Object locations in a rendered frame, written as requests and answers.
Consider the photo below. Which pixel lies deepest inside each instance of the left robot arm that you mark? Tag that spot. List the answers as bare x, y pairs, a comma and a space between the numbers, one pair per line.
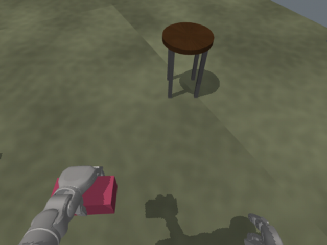
50, 225

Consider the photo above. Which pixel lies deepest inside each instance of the carton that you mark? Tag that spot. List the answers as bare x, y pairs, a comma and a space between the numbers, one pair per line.
100, 198

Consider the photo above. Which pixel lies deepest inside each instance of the right robot hand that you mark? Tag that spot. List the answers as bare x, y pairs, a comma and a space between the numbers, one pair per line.
269, 235

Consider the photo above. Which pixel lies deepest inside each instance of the stool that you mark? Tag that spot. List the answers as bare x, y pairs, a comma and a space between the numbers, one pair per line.
187, 38

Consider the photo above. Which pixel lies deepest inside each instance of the left robot hand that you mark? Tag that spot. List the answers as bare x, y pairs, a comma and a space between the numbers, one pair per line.
81, 178

